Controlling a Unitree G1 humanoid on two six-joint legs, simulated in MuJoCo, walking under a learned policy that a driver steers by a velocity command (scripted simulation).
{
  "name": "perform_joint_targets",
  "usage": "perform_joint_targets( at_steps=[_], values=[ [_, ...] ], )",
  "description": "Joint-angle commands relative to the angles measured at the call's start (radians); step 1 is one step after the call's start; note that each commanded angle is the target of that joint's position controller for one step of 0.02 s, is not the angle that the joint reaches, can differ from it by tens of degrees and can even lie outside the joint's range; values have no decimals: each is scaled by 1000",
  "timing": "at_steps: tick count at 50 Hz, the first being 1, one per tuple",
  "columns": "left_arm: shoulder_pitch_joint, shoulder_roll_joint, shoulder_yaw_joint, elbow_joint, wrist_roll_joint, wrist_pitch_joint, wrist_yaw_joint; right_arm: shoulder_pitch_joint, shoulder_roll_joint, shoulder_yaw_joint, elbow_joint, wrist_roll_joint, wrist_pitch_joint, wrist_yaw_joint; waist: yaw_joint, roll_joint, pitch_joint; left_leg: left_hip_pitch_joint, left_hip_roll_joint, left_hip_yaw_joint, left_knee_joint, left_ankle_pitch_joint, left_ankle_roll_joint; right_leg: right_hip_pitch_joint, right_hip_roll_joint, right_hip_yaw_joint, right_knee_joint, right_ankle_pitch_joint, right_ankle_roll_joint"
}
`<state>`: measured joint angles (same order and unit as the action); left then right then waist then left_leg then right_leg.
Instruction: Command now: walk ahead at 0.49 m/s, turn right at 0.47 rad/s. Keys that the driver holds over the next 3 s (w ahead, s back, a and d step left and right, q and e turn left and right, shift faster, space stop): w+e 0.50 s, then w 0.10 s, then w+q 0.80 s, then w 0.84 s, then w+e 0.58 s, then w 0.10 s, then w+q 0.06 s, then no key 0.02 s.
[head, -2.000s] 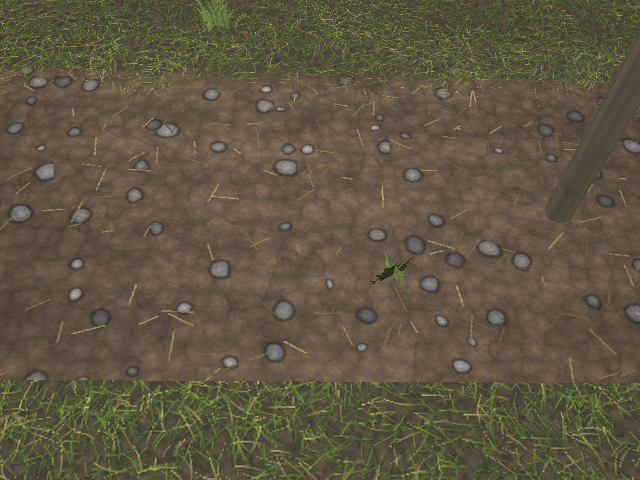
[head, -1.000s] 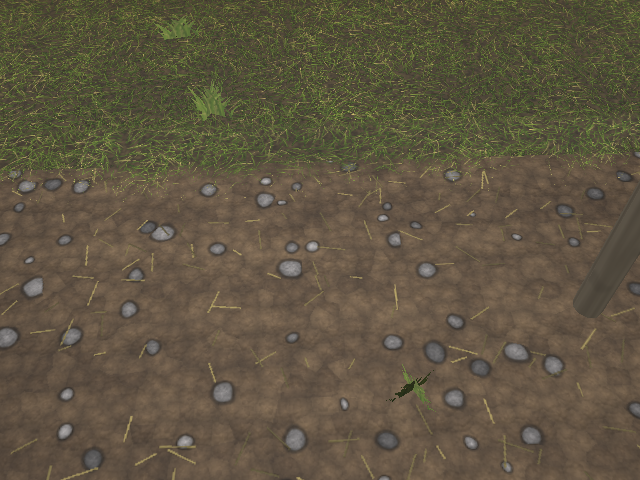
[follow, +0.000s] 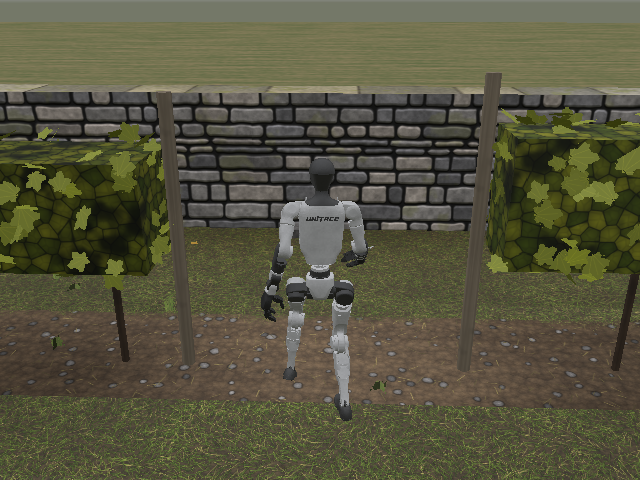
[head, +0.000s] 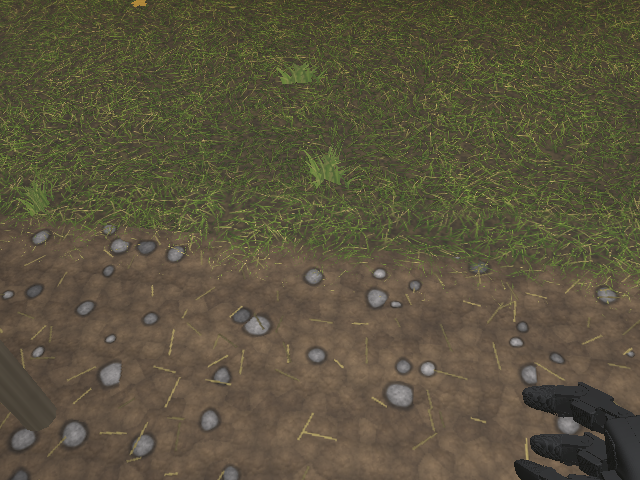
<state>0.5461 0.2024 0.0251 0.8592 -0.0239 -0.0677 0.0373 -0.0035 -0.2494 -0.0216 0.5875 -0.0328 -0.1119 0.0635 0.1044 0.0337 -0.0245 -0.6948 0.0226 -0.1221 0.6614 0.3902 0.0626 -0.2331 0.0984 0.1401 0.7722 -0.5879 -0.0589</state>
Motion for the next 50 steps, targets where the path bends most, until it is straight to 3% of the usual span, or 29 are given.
perform_joint_targets(
  at_steps=[1,5,6,7,8,9,10,11,12,13,14,15,17,18,20,23,26,29,30,31,32,33,34,35,36,37,41,44,50],
  values=[
    [2,107,29,-44,-3,21,13,-65,-5,-9,-68,18,5,22,-17,-136,24,364,-86,86,-132,76,-5,-264,-83,154,-85,66,-114],
    [6,83,39,-56,-33,65,35,-5,-31,-35,-24,37,-11,-5,-13,-126,70,326,49,-18,-535,145,-43,59,-66,210,218,87,-68],
    [-6,67,40,-47,-40,75,34,121,-27,-42,27,34,-22,-15,-59,-82,55,442,88,10,-654,266,-45,33,-24,154,416,116,-50],
    [13,74,46,-40,-12,76,21,311,-41,-57,88,28,-18,-18,-127,-56,-23,768,137,-3,-485,286,-29,-212,-7,109,622,-4,-33],
    [-1,24,34,-44,5,55,0,543,-74,-65,136,19,-11,-14,-231,21,-151,1105,205,-45,-215,420,-18,-486,50,91,918,-279,-12],
    [136,8,18,-63,-25,29,-24,588,-144,-80,179,21,-13,-14,-162,258,-242,1374,320,-112,84,582,-2,-784,-21,136,1086,-247,0],
    [113,101,26,-91,-35,-3,-35,462,-132,-90,131,34,-1,-14,-144,298,-286,1288,323,-117,23,374,61,-812,-102,111,919,-43,17],
    [-39,128,35,-127,-49,-30,-32,483,-201,-121,158,31,5,-35,-180,331,-282,1236,439,-303,-100,-95,231,-935,-119,90,988,55,41],
    [-84,134,32,-145,-51,-27,-6,441,-215,-125,174,6,3,-48,-149,184,-291,1085,494,-540,-265,-606,282,-941,-163,41,1031,177,40],
    [-149,161,44,-146,-40,-14,10,396,-132,-96,174,8,-7,-53,-129,63,-168,939,510,-596,-308,-540,291,-940,-177,30,1065,211,43],
    [-203,148,51,-160,-21,11,10,268,-74,-63,175,17,-13,-58,-50,-34,36,607,415,-380,-378,-277,229,-803,-199,64,846,293,74],
    [-209,124,54,-161,-4,27,9,201,-56,-57,177,27,-11,-53,-25,-23,93,449,323,-209,-390,-283,161,-680,-231,78,646,314,86],
    [-258,90,58,-184,18,22,-4,195,-66,-56,190,7,-10,-58,-48,53,82,332,206,-4,-432,-208,98,-509,-210,13,427,502,97],
    [-286,76,55,-203,16,16,-17,215,-75,-55,200,3,-11,-65,-58,75,72,324,184,48,-436,-147,92,-462,-197,-16,331,590,92],
    [-358,38,38,-227,11,12,-37,269,-107,-64,219,20,-6,-80,-96,49,42,430,186,96,-435,-71,83,-445,-177,-48,129,680,62],
    [-487,34,31,-281,9,25,-63,337,-131,-70,250,49,16,-92,-148,18,49,618,216,126,-423,-62,62,-502,-155,-98,-15,681,27],
    [-589,49,33,-336,4,27,-90,396,-150,-74,269,49,41,-89,-175,0,74,745,245,156,-377,-25,51,-532,-130,-134,-87,573,-6],
    [-534,89,52,-348,14,22,-94,393,-201,-81,269,53,56,-88,-110,49,10,747,237,203,-213,373,52,-295,-38,-221,-137,390,-58],
    [-398,129,73,-317,12,19,-90,376,-215,-80,268,55,58,-89,-29,44,-58,707,220,221,-58,426,42,-94,-14,-220,-221,447,-92],
    [-218,200,103,-271,13,20,-75,366,-209,-74,257,47,49,-89,53,18,-145,491,188,243,181,243,13,244,-76,-109,-235,582,-138],
    [-148,322,117,-255,18,16,-60,461,-78,-28,221,3,26,-68,-18,-236,-288,67,24,237,606,-756,-41,656,-395,379,-214,722,-300],
    [-43,273,105,-247,18,18,-54,458,-142,-33,247,48,-6,-43,45,-222,-464,-52,-37,19,777,-1002,-36,736,-511,655,-349,582,-394],
    [-111,230,90,-239,29,16,-50,346,-196,-58,217,90,-13,-40,49,-136,-297,-142,9,0,779,-925,-34,618,-467,479,-379,589,-333],
    [-210,196,79,-247,22,8,-48,265,-177,-51,187,90,-7,-47,6,-77,-159,-131,56,23,691,-831,-36,432,-416,320,-401,642,-278],
    [-283,162,67,-247,24,0,-52,238,-156,-51,192,72,5,-55,-43,-20,-81,-73,87,36,615,-779,-46,267,-374,232,-440,691,-238],
    [-322,127,57,-246,31,-13,-57,265,-155,-58,205,60,25,-61,-87,-38,-47,9,108,24,564,-741,-52,150,-343,161,-483,715,-218],
    [-333,141,67,-198,37,-49,-56,296,-96,-55,204,57,66,-70,-132,-68,-2,54,112,4,463,-601,-78,19,-327,12,-605,721,-195],
    [-293,150,72,-161,39,-48,-42,228,-87,-57,184,53,63,-70,-109,-69,22,-26,95,-16,320,-437,-84,83,-308,-84,-614,764,-158],
    [-241,181,79,-109,25,-39,-30,60,-53,-37,122,53,55,-35,-39,-75,76,-4,71,64,42,-255,-60,175,-311,-204,-615,708,-105]
  ],
)
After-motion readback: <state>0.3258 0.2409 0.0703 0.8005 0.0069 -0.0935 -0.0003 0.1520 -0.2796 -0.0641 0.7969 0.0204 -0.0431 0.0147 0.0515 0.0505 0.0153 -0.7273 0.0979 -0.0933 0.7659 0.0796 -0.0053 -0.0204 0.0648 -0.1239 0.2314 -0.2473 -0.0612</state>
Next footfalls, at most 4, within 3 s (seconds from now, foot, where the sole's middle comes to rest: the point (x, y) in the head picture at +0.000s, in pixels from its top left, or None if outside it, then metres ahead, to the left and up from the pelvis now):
0.14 left None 0.25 0.14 -0.92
0.62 right None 0.49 -0.14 -0.92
1.18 left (369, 368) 0.83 0.02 -0.92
1.66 right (447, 290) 1.09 -0.19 -0.92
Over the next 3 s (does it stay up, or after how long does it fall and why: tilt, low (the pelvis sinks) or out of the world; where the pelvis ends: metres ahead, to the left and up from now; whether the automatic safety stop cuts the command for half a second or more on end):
stays up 1.61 -0.08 -0.14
